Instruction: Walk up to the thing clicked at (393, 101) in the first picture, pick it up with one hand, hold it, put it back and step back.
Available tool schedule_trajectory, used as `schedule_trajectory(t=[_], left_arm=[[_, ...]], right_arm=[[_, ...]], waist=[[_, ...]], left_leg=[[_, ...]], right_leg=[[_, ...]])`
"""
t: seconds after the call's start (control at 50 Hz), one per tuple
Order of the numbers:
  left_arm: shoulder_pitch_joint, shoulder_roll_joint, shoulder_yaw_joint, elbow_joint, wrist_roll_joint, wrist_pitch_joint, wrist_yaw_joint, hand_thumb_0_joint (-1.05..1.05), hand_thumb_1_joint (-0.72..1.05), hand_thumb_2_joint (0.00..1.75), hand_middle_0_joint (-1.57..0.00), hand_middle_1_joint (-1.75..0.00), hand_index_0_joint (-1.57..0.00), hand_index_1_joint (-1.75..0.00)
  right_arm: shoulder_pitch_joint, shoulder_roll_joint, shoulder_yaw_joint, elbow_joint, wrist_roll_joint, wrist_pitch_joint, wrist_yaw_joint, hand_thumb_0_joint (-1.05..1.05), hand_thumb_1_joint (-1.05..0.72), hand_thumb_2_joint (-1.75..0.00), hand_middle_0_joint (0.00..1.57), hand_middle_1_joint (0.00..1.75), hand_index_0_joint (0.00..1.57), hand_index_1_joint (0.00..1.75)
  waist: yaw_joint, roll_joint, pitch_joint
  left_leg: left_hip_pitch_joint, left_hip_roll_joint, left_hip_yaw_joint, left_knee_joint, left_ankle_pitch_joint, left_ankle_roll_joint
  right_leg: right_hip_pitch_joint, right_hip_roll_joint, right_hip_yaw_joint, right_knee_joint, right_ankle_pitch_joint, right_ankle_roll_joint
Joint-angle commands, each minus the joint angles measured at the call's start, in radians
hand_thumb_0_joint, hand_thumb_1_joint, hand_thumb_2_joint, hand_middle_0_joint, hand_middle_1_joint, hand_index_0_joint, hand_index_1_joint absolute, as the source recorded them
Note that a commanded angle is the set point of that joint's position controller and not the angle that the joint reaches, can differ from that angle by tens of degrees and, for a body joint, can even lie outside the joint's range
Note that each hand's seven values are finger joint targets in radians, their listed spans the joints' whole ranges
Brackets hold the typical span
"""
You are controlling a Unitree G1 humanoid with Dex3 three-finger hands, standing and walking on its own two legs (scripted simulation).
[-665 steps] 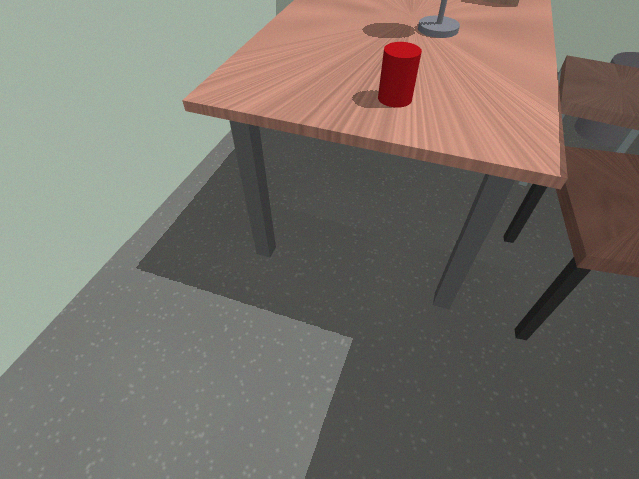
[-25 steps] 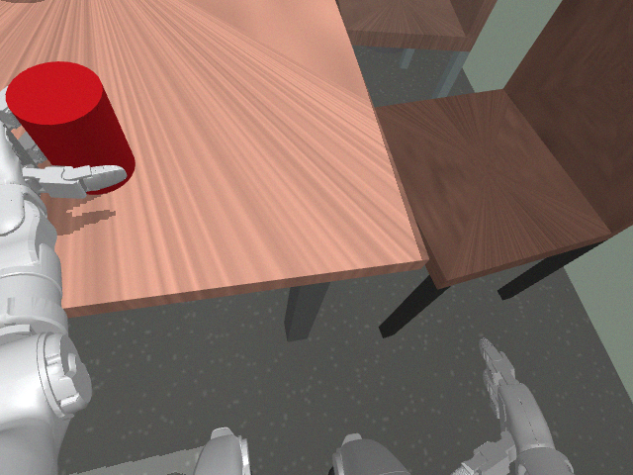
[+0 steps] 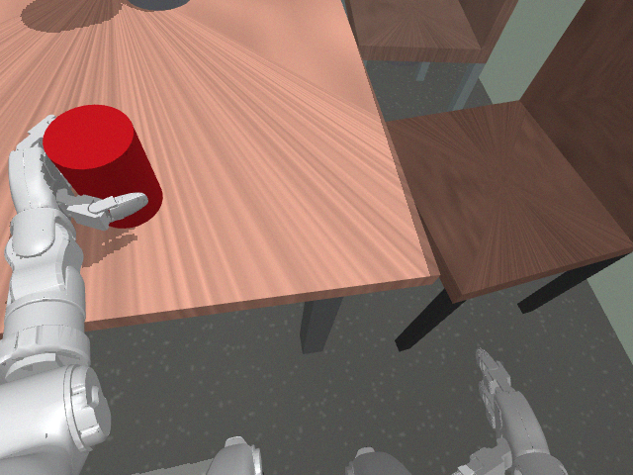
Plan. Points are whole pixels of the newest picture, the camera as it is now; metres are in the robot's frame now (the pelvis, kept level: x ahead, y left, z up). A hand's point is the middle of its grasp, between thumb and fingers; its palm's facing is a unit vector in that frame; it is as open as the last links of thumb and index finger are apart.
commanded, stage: settle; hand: left
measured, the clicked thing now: (111, 171) +0.48 +0.22 +0.08
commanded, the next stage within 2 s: lift in 0.66 s
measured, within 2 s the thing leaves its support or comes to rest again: leaves its support in 0.24 s
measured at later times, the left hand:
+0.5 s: hand (92, 167) +0.45 +0.22 +0.12, palm faces +0.25 -0.97 -0.03, open 11.8 cm
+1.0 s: hand (85, 165) +0.43 +0.22 +0.14, palm faces +0.25 -0.97 -0.02, open 11.8 cm
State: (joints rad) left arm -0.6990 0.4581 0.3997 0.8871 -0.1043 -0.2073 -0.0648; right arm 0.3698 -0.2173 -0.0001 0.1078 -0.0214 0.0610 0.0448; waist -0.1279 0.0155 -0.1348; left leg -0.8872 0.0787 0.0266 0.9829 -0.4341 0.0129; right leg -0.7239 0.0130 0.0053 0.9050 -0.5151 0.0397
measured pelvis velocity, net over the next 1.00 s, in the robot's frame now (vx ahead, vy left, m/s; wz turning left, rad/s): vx -0.03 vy -0.01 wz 0.01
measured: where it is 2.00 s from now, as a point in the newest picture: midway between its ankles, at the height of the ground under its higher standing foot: outside the picture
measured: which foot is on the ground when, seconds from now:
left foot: down 0.00-1.00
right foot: down 0.00-1.00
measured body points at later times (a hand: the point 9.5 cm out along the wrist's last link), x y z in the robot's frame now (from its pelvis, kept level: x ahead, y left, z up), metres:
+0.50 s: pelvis -0.02 -0.01 +0.02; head +0.05 +0.01 +0.46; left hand +0.43 +0.27 +0.12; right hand +0.14 -0.26 -0.03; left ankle +0.01 +0.11 -0.68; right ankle -0.05 -0.15 -0.68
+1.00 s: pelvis -0.03 -0.01 +0.03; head +0.02 +0.01 +0.47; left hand +0.41 +0.27 +0.15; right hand +0.13 -0.27 -0.02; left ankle +0.01 +0.11 -0.68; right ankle -0.05 -0.15 -0.68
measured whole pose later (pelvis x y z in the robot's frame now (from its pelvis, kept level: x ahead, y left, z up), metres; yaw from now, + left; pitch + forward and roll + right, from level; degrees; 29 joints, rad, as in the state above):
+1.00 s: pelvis -0.03 -0.01 +0.03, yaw +1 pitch +11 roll -2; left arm -0.68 0.41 0.33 0.82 -0.12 -0.08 0.00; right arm 0.31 -0.23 -0.04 0.32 0.01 -0.05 -0.06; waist -0.10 0.02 -0.09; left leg -0.67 0.07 0.04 0.80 -0.32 0.00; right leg -0.52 0.01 0.01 0.76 -0.42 0.03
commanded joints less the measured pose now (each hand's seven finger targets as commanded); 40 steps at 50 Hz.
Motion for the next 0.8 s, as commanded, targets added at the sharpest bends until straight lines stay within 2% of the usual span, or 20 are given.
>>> schedule_trajectory(t=[0.0, 0.02, 0.08, 0.12, 0.16, 0.2, 0.24, 0.26, 0.28, 0.3, 0.32, 0.38, 0.4, 0.44, 0.52, 0.58, 0.62, 0.68, 0.72, 0.78], left_arm=[[-0.472, 0.268, 0.046, -0.294, -0.037, -0.091, 0.006, 0.00, -0.07, 1.25, -1.24, -1.35, -1.24, -1.38], [-0.504, 0.310, 0.061, -0.349, -0.037, -0.097, 0.010, 0.00, -0.07, 1.23, -1.24, -1.33, -1.23, -1.37], [-0.605, 0.235, -0.015, -0.454, -0.042, -0.100, 0.004, 0.00, -0.10, 1.26, -1.23, -1.36, -1.23, -1.39], [-0.424, 0.290, 0.051, -0.313, -0.041, -0.068, 0.019, 0.00, -0.12, 1.26, -1.22, -1.35, -1.22, -1.38], [-0.639, 0.312, 0.030, -0.560, -0.047, -0.093, 0.019, 0.00, -0.11, 1.28, -1.22, -1.36, -1.21, -1.39], [-0.586, 0.295, 0.037, -0.522, -0.059, -0.077, 0.030, 0.00, -0.13, 1.28, -1.22, -1.37, -1.21, -1.40], [-0.476, 0.309, 0.068, -0.431, -0.052, -0.049, 0.054, 0.00, -0.16, 1.29, -1.20, -1.36, -1.20, -1.40], [-0.491, 0.279, 0.047, -0.421, -0.051, -0.046, 0.054, 0.00, -0.16, 1.30, -1.20, -1.36, -1.19, -1.40], [-0.675, 0.278, 0.009, -0.632, -0.056, -0.073, 0.052, 0.00, -0.11, 1.30, -1.20, -1.36, -1.20, -1.40], [-0.642, 0.315, 0.039, -0.576, -0.054, -0.065, 0.057, 0.00, -0.14, 1.31, -1.21, -1.38, -1.20, -1.42], [-0.576, 0.328, 0.047, -0.506, -0.047, -0.048, 0.062, 0.00, -0.15, 1.31, -1.21, -1.39, -1.21, -1.42], [-0.559, 0.267, 0.022, -0.449, -0.046, -0.038, 0.057, 0.00, -0.17, 1.34, -1.23, -1.41, -1.23, -1.45], [-0.582, 0.299, 0.036, -0.443, -0.046, -0.037, 0.058, 0.00, -0.14, 1.33, -1.23, -1.40, -1.23, -1.43], [-0.598, 0.272, 0.014, -0.408, -0.046, -0.029, 0.049, 0.00, -0.11, 1.33, -1.22, -1.40, -1.23, -1.43], [-0.606, 0.288, 0.025, -0.347, -0.046, -0.029, 0.047, 0.00, -0.08, 1.34, -1.23, -1.42, -1.24, -1.44], [-0.629, 0.267, -0.001, -0.356, -0.049, -0.032, 0.040, 0.00, -0.07, 1.33, -1.22, -1.41, -1.24, -1.43], [-0.646, 0.284, 0.007, -0.347, -0.059, -0.037, 0.033, 0.00, -0.07, 1.34, -1.23, -1.42, -1.24, -1.44], [-0.666, 0.279, -0.004, -0.365, -0.058, -0.036, 0.027, 0.00, -0.09, 1.35, -1.23, -1.41, -1.24, -1.44], [-0.692, 0.325, 0.023, -0.396, -0.063, -0.038, 0.031, 0.00, -0.08, 1.34, -1.22, -1.41, -1.23, -1.43], [-0.674, 0.307, 0.018, -0.378, -0.064, -0.032, 0.039, 0.00, -0.02, 1.30, -1.21, -1.40, -1.23, -1.41]], right_arm=[[0.035, -0.127, -0.082, -0.115, 0.012, -0.054, -0.029, 0.00, 0.51, -0.06, 0.05, 0.05, 0.05, 0.05], [0.019, -0.146, -0.090, -0.138, 0.009, -0.054, -0.035, 0.00, 0.51, -0.06, 0.05, 0.05, 0.05, 0.05], [0.041, -0.101, -0.067, -0.113, 0.009, -0.064, -0.043, 0.00, 0.51, -0.07, 0.05, 0.05, 0.05, 0.05], [0.012, -0.176, -0.113, -0.113, 0.009, -0.062, -0.058, 0.00, 0.50, -0.07, 0.05, 0.05, 0.05, 0.05], [0.000, -0.119, -0.068, -0.112, 0.006, -0.067, -0.057, 0.00, 0.51, -0.07, 0.05, 0.05, 0.05, 0.05], [0.008, -0.139, -0.107, -0.081, 0.008, -0.076, -0.068, 0.00, 0.50, -0.07, 0.05, 0.05, 0.05, 0.05], [-0.017, -0.156, -0.102, -0.071, 0.011, -0.071, -0.072, 0.00, 0.51, -0.07, 0.05, 0.05, 0.05, 0.05], [-0.022, -0.144, -0.091, -0.059, 0.009, -0.071, -0.074, 0.00, 0.51, -0.07, 0.05, 0.05, 0.05, 0.05], [-0.036, -0.087, -0.057, -0.056, 0.012, -0.077, -0.070, 0.00, 0.52, -0.06, 0.05, 0.05, 0.05, 0.05], [-0.041, -0.136, -0.108, -0.044, 0.011, -0.082, -0.078, 0.00, 0.50, -0.07, 0.05, 0.05, 0.05, 0.05], [-0.024, -0.150, -0.122, -0.026, 0.015, -0.085, -0.083, 0.00, 0.51, -0.07, 0.05, 0.05, 0.05, 0.05], [-0.052, -0.089, -0.059, -0.022, 0.017, -0.090, -0.076, 0.00, 0.52, -0.06, 0.05, 0.05, 0.05, 0.05], [-0.062, -0.127, -0.098, 0.012, 0.019, -0.088, -0.081, 0.00, 0.52, -0.06, 0.05, 0.05, 0.05, 0.05], [-0.081, -0.110, -0.078, 0.015, 0.021, -0.097, -0.079, 0.00, 0.53, -0.06, 0.05, 0.05, 0.05, 0.05], [-0.105, -0.147, -0.114, 0.033, 0.025, -0.108, -0.086, 0.00, 0.54, -0.06, 0.05, 0.05, 0.05, 0.05], [-0.100, -0.129, -0.088, 0.017, 0.031, -0.122, -0.089, 0.00, 0.54, -0.06, 0.05, 0.05, 0.05, 0.05], [-0.108, -0.154, -0.111, 0.033, 0.036, -0.131, -0.097, 0.00, 0.54, -0.06, 0.05, 0.05, 0.05, 0.05], [-0.097, -0.109, -0.065, 0.053, 0.035, -0.141, -0.096, 0.00, 0.54, -0.06, 0.05, 0.05, 0.05, 0.05], [-0.104, -0.155, -0.104, 0.076, 0.033, -0.143, -0.102, 0.00, 0.54, -0.06, 0.05, 0.05, 0.05, 0.05], [-0.123, -0.155, -0.106, 0.052, 0.031, -0.154, -0.102, 0.00, 0.53, -0.06, 0.05, 0.05, 0.05, 0.05]], waist=[[0.011, 0.161, -0.496], [0.015, 0.172, -0.525], [-0.003, 0.206, -0.568], [0.021, 0.159, -0.529], [0.023, 0.235, -0.619], [0.012, 0.189, -0.580], [0.026, 0.129, -0.499], [0.023, 0.148, -0.504], [0.023, 0.223, -0.568], [0.014, 0.227, -0.608], [0.013, 0.195, -0.553], [0.024, 0.140, -0.511], [0.023, 0.166, -0.496], [0.022, 0.173, -0.461], [0.018, 0.138, -0.420], [0.020, 0.122, -0.436], [0.013, 0.100, -0.438], [0.023, 0.123, -0.461], [0.025, 0.152, -0.500], [0.019, 0.129, -0.511]], left_leg=[[0.560, -0.005, -0.051, -0.091, 0.577, 0.002], [0.560, -0.008, -0.047, -0.097, 0.562, 0.002], [0.649, -0.006, -0.045, -0.086, 0.639, 0.001], [0.619, -0.009, -0.045, -0.099, 0.637, 0.006], [0.670, -0.013, -0.040, -0.087, 0.669, 0.003], [0.665, -0.015, -0.042, -0.091, 0.683, 0.005], [0.600, -0.021, -0.038, -0.122, 0.583, 0.013], [0.607, -0.019, -0.038, -0.126, 0.577, 0.013], [0.649, -0.021, -0.036, -0.121, 0.598, 0.006], [0.701, -0.017, -0.038, -0.112, 0.633, 0.006], [0.678, -0.018, -0.038, -0.125, 0.614, 0.008], [0.626, -0.021, -0.032, -0.143, 0.580, 0.012], [0.624, -0.024, -0.030, -0.150, 0.548, 0.011], [0.626, -0.023, -0.031, -0.175, 0.471, 0.006], [0.601, -0.024, -0.032, -0.210, 0.358, 0.001], [0.626, -0.021, -0.034, -0.222, 0.356, 0.001], [0.619, -0.023, -0.033, -0.226, 0.343, 0.003], [0.629, -0.027, -0.024, -0.221, 0.380, 0.005], [0.655, -0.028, -0.022, -0.214, 0.418, 0.005], [0.665, -0.027, -0.026, -0.210, 0.448, 0.006]], right_leg=[[0.062, 0.030, -0.034, -0.072, 0.511, -0.031], [0.092, 0.029, -0.031, -0.079, 0.518, -0.032], [0.086, 0.028, -0.031, -0.078, 0.563, -0.029], [0.108, 0.026, -0.027, -0.092, 0.572, -0.028], [0.136, 0.021, -0.019, -0.090, 0.619, -0.027], [0.149, 0.022, -0.025, -0.095, 0.645, -0.024], [0.168, 0.021, -0.016, -0.115, 0.603, -0.025], [0.155, 0.021, -0.016, -0.122, 0.582, -0.027], [0.157, 0.018, -0.015, -0.122, 0.586, -0.028], [0.147, 0.019, -0.018, -0.124, 0.586, -0.028], [0.151, 0.022, -0.021, -0.135, 0.571, -0.028], [0.189, 0.020, -0.020, -0.145, 0.582, -0.027], [0.167, 0.019, -0.017, -0.154, 0.540, -0.028], [0.138, 0.021, -0.023, -0.173, 0.458, -0.033], [0.124, 0.021, -0.026, -0.197, 0.376, -0.038], [0.137, 0.023, -0.031, -0.201, 0.373, -0.039], [0.142, 0.022, -0.029, -0.205, 0.372, -0.037], [0.159, 0.018, -0.023, -0.211, 0.411, -0.034], [0.165, 0.015, -0.019, -0.209, 0.443, -0.033], [0.190, 0.015, -0.023, -0.210, 0.464, -0.031]])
